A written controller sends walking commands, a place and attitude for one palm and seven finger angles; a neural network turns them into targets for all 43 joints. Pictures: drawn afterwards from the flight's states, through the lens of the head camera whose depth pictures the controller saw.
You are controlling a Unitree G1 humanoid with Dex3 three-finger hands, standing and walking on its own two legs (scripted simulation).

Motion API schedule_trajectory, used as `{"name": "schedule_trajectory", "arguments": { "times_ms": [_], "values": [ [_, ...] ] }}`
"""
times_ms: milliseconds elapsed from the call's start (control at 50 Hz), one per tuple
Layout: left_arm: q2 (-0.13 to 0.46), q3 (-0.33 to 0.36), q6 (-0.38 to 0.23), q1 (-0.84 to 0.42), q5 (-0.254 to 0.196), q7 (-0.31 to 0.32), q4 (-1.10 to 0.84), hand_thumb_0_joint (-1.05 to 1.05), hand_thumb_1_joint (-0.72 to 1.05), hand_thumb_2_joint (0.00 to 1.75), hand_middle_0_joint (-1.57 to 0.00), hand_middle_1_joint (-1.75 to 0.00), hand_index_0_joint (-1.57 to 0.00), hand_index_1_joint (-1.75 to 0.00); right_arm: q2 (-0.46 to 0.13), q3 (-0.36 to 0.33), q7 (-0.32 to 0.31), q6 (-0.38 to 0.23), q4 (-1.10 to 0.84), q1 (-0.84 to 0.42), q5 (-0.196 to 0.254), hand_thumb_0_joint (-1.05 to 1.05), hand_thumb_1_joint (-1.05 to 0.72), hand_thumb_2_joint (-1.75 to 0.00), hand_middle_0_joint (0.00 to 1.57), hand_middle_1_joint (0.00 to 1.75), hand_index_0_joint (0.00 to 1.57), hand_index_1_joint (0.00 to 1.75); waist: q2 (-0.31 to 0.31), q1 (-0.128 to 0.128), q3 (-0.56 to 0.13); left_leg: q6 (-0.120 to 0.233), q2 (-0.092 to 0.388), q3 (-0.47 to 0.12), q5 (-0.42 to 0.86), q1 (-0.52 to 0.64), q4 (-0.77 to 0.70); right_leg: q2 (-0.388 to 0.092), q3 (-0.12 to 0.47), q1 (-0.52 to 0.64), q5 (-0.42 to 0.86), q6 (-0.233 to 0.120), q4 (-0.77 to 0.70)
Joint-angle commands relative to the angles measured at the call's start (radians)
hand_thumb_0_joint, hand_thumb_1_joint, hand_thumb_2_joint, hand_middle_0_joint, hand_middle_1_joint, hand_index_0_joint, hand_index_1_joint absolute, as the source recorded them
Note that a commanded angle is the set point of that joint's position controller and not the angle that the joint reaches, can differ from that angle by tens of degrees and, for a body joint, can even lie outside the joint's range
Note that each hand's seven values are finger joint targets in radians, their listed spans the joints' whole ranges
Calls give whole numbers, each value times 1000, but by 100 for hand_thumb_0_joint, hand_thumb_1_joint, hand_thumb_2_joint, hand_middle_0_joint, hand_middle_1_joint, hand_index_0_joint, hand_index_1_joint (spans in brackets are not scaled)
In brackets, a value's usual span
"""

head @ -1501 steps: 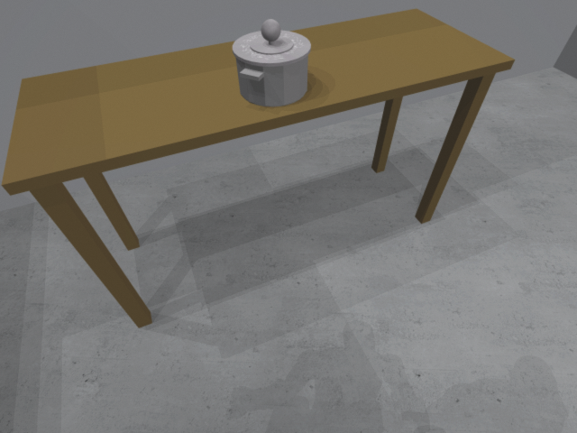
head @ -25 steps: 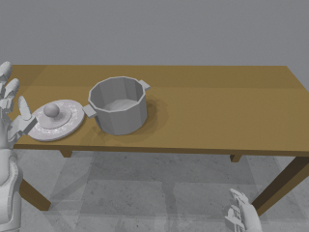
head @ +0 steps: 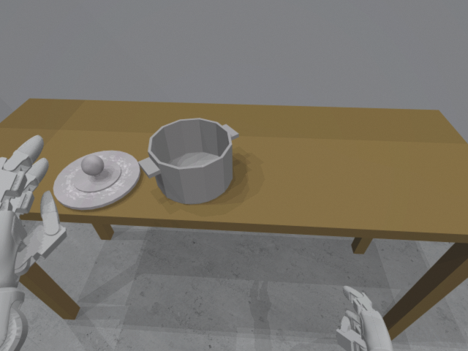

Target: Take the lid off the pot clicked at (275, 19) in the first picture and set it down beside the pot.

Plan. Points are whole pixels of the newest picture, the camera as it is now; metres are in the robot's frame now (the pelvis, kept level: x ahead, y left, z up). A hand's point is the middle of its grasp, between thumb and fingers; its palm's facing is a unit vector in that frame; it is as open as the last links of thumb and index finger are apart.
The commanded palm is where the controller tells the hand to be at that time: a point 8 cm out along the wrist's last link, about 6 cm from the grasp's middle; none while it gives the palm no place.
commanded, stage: draw the hand back to the body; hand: left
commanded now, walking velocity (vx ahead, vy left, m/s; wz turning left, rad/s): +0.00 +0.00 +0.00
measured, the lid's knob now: (92, 165) +0.46 +0.40 +0.04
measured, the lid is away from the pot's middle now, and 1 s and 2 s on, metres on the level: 0.23 0.23 0.23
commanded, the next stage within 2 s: step back with the hand held close in 0.08 s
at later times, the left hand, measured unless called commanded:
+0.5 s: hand (48, 246) +0.17 +0.25 +0.18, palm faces +0.30 -0.83 -0.47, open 7.4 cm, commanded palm +0.11 +0.31 +0.21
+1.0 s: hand out of the picture +0.09 +0.28 +0.19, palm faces +0.41 -0.83 -0.37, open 7.5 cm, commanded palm +0.02 +0.33 +0.21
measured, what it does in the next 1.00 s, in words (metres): shifts its weight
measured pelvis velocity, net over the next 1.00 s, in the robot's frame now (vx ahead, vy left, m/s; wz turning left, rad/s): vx -0.10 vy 0.05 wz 0.01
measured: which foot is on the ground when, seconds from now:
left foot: down 0.00-1.00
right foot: down 0.00-1.00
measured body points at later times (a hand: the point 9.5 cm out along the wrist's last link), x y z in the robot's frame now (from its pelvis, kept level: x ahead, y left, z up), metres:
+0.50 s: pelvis -0.02 +0.03 +0.00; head -0.01 +0.03 +0.44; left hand +0.15 +0.30 +0.21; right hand +0.17 -0.22 -0.07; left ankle +0.03 +0.14 -0.75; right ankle -0.05 -0.13 -0.75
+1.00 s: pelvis -0.10 +0.05 -0.02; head -0.10 +0.07 +0.43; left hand +0.06 +0.32 +0.21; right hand +0.06 -0.20 -0.09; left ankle +0.03 +0.14 -0.74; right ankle -0.05 -0.13 -0.74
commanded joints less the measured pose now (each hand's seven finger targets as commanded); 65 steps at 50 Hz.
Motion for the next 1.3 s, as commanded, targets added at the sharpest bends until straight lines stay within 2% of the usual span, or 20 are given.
{"name": "schedule_trajectory", "arguments": {
  "times_ms": [0,160,180,200,240,440,560,700,860,940,980,1040,1100,1140,1160,1180,1220,1240,1260,1280],
  "values": [
    [176,106,-59,-122,1,24,-192,0,90,90,-20,-30,-20,-30,-95,-33,-14,-61,-157,-156,-1,0,-90,-90,20,30,20,30,8,-5,-54,52,-31,35,106,151,-26,30,-55,-204,167,-21,-74],
    [177,100,-59,-126,7,24,-219,0,90,90,-20,-30,-20,-30,-94,-30,-13,-66,-159,-162,-3,0,-90,-90,20,30,20,30,21,-1,-54,51,-31,28,100,153,-29,32,-51,-197,151,-24,-73],
    [355,248,-108,-285,20,38,-340,0,90,90,-20,-30,-20,-30,-145,-39,-5,-33,-204,-164,7,0,-90,-90,20,30,20,30,20,-33,4,71,-29,4,18,48,30,-21,39,-299,208,-20,-105],
    [244,177,-112,-141,15,31,-211,0,90,90,-20,-30,-20,-30,-117,-40,-7,-13,-187,-146,5,0,-90,-90,20,30,20,30,-59,-41,-2,72,-34,-11,17,22,69,-50,35,-297,224,-23,-96],
    [185,121,-104,-23,23,14,-197,0,90,90,-20,-30,-20,-30,-124,-53,8,17,-212,-119,12,0,-90,-90,20,30,20,30,-88,-51,-45,71,-24,-12,89,26,108,-74,26,-306,298,-24,-61],
    [260,201,-127,116,12,30,-348,0,90,90,-20,-30,-20,-30,-137,-87,3,77,-292,-67,34,0,-90,-90,20,30,20,30,7,-51,-205,70,36,-22,421,34,81,-30,-24,-238,395,7,96],
    [273,228,-157,175,12,47,-403,0,90,90,-20,-30,-20,-30,-146,-91,5,55,-307,-53,33,0,-90,-90,20,30,20,30,98,-49,-194,76,62,-71,149,-91,-2,0,-37,-222,179,5,146],
    [242,221,-196,144,23,65,-348,0,90,90,-20,-30,-20,-30,-151,-96,1,11,-294,-21,34,0,-90,-90,20,30,20,30,69,-70,-101,80,69,-115,-336,-303,-60,6,-21,-244,-48,-4,134],
    [245,183,-203,56,39,97,-317,0,90,90,-20,-30,-20,-30,-137,-97,-9,-7,-226,5,17,0,-90,-90,20,30,20,30,-106,-92,-88,35,-14,-51,-199,-54,259,-125,89,-627,-232,-68,-41],
    [223,166,-214,20,36,104,-338,0,90,90,-20,-30,-20,-30,-146,-89,-19,-20,-246,-20,24,0,-90,-90,20,30,20,30,12,-93,-48,58,59,-161,-345,-192,67,-40,8,-547,-241,-31,92],
    [225,197,-224,53,43,105,-365,0,90,90,-20,-30,-20,-30,-157,-87,-23,-31,-264,-32,19,0,-90,-90,20,30,20,30,249,-84,-79,109,180,-316,-604,-443,-246,75,-53,-280,-175,0,384],
    [250,228,-230,80,45,93,-368,0,90,90,-20,-30,-20,-30,-141,-105,0,-32,-262,-25,11,0,-90,-90,20,30,20,30,229,-68,-127,129,204,-272,-557,-536,-232,96,-45,-173,-193,-14,512],
    [260,226,-233,152,30,82,-389,0,90,90,-20,-30,-20,-30,-110,-100,18,-27,-261,-20,12,0,-90,-90,20,30,20,30,106,-69,-134,66,89,-135,-352,-366,-25,16,-4,-277,-164,-54,132],
    [301,232,-243,94,26,90,-402,0,90,90,-20,-30,-20,-30,-97,-93,19,-14,-222,2,5,0,-90,-90,20,30,20,30,-124,-83,-148,5,-39,-18,-166,-177,364,-250,278,-503,39,-141,-85],
    [310,238,-238,68,35,95,-375,0,90,90,-20,-30,-20,-30,-96,-94,19,-17,-191,12,-3,0,-90,-90,20,30,20,30,-154,-82,-182,1,-53,-15,-208,-152,482,-319,298,-559,106,-172,-90],
    [264,204,-219,62,33,91,-357,0,90,90,-20,-30,-20,-30,-101,-111,18,-6,-185,16,11,0,-90,-90,20,30,20,30,-231,-92,-185,11,-41,-55,-210,-150,543,-312,250,-554,142,-175,-47],
    [239,184,-204,35,31,88,-325,0,90,90,-20,-30,-20,-30,-90,-95,12,7,-195,-15,18,0,-90,-90,20,30,20,30,-211,-113,-108,27,-6,-78,-162,-167,387,-239,145,-526,277,-127,66],
    [239,178,-206,24,30,87,-323,0,90,90,-20,-30,-20,-30,-103,-89,4,6,-194,-20,16,0,-90,-90,20,30,20,30,-133,-117,-82,37,14,-85,-47,-169,173,-172,96,-484,295,-82,149],
    [245,184,-216,-2,28,88,-345,0,90,90,-20,-30,-20,-30,-132,-95,-6,1,-207,-44,19,0,-90,-90,20,30,20,30,34,-107,-63,59,76,-151,155,-191,16,-53,28,-450,222,-30,250],
    [256,202,-226,20,24,87,-339,0,90,90,-20,-30,-20,-30,-148,-103,-7,-9,-213,-40,18,0,-90,-90,20,30,20,30,162,-90,-123,97,185,-236,291,-214,-48,26,-13,-388,82,-4,377]
  ]
}}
